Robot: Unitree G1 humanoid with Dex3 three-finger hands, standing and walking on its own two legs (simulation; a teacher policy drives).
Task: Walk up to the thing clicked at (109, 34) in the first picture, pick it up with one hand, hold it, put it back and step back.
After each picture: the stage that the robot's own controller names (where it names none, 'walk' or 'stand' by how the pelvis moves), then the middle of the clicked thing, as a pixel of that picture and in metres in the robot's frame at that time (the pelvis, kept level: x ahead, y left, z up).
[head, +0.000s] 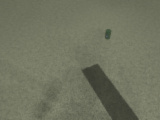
stand; (108, 34) +1.54 -0.30 -0.72
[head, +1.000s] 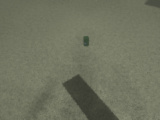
walk; (86, 41) +1.43 +0.06 -0.70
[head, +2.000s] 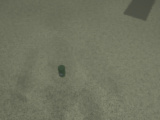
walk; (61, 71) +0.91 +0.23 -0.70
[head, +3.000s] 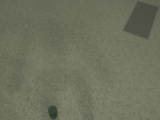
walk; (53, 112) +0.50 +0.19 -0.71
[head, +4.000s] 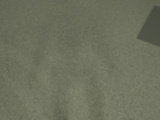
stand; out of the picture +0.38 +0.19 -0.72
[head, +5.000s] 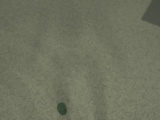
stand; (62, 109) +0.43 +0.16 -0.70
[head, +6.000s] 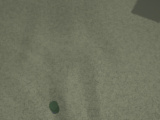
stand; (54, 107) +0.41 +0.20 -0.68
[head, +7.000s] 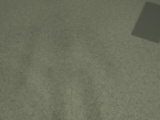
walk; out of the picture +0.36 +0.18 -0.70
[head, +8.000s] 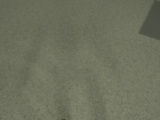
walk; out of the picture +0.38 +0.17 -0.69
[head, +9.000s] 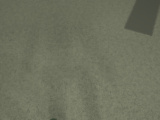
stand; out of the picture +0.39 +0.23 -0.70
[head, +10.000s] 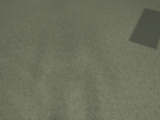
stand; out of the picture +0.37 +0.23 -0.72
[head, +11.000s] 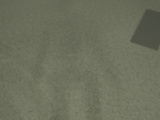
stand; out of the picture +0.36 +0.24 -0.72
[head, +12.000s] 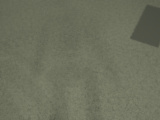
go down; out of the picture +0.35 +0.23 -0.72
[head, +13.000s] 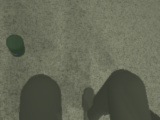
go down; (16, 46) +0.48 +0.22 -0.31
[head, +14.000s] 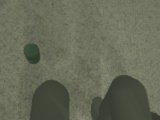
approach; (32, 54) +0.48 +0.19 -0.31
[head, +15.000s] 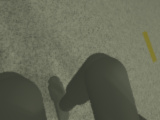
close in; out of the picture +0.48 +0.25 -0.24
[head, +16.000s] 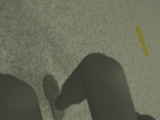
close; out of the picture +0.46 +0.26 -0.24
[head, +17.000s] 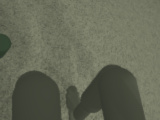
lift; out of the picture +0.44 +0.22 -0.27
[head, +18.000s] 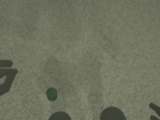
approach; (52, 94) +0.41 +0.17 -0.52
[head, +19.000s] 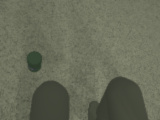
go down; (34, 62) +0.46 +0.18 -0.30
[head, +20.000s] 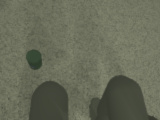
go down; (34, 60) +0.46 +0.18 -0.32
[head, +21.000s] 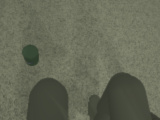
close in; (31, 56) +0.46 +0.18 -0.30
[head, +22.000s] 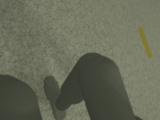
lift; out of the picture +0.46 +0.23 -0.25
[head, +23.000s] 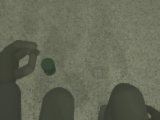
close; (48, 67) +0.45 +0.16 -0.36
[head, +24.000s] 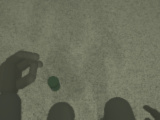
close in; (54, 84) +0.44 +0.16 -0.47
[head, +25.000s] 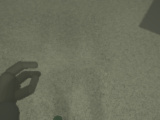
hold; out of the picture +0.37 +0.17 -0.65
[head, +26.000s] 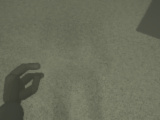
close; out of the picture +0.37 +0.18 -0.68
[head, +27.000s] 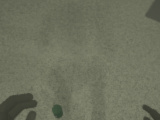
hold; (57, 111) +0.39 +0.17 -0.61
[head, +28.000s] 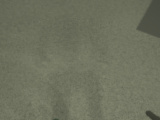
stand; out of the picture +0.38 +0.17 -0.64
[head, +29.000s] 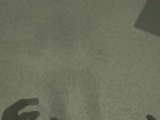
hold; out of the picture +0.37 +0.17 -0.64
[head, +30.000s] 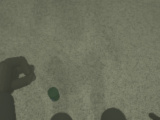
crouch; (53, 94) +0.41 +0.17 -0.53
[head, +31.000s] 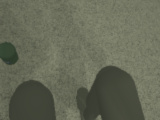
lower; (8, 54) +0.47 +0.19 -0.29
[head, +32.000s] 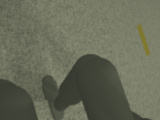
lower; out of the picture +0.46 +0.24 -0.26
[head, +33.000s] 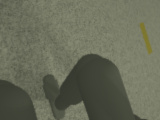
lower; out of the picture +0.46 +0.24 -0.25
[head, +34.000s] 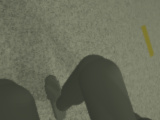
lower; out of the picture +0.46 +0.24 -0.25
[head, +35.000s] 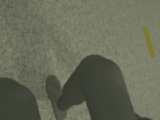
lower; out of the picture +0.45 +0.24 -0.26
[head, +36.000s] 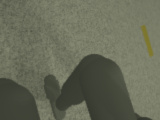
open; out of the picture +0.47 +0.24 -0.25
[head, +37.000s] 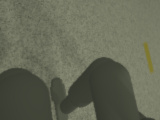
stand; out of the picture +0.45 +0.23 -0.25
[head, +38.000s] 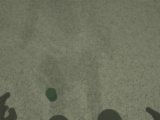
stand; (51, 95) +0.41 +0.17 -0.55
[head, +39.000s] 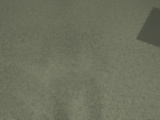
stand; out of the picture +0.37 +0.17 -0.67
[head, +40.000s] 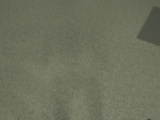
stand; out of the picture +0.37 +0.17 -0.67
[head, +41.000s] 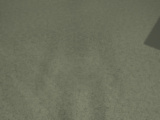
stand; out of the picture +0.38 +0.16 -0.71
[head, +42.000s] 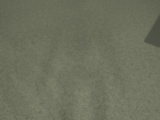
stand; out of the picture +0.37 +0.18 -0.72
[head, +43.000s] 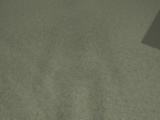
stand; out of the picture +0.35 +0.18 -0.73
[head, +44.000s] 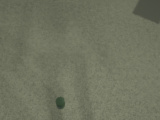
walk; (60, 103) +0.45 +0.12 -0.71
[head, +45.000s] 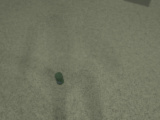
walk; (59, 78) +0.69 +0.23 -0.69
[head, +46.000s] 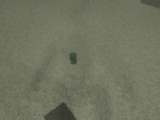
stand; (73, 58) +0.99 +0.17 -0.70
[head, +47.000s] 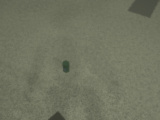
stand; (66, 66) +0.96 +0.17 -0.72
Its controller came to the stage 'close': yes
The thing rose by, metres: 0.01
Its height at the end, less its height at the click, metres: +0.00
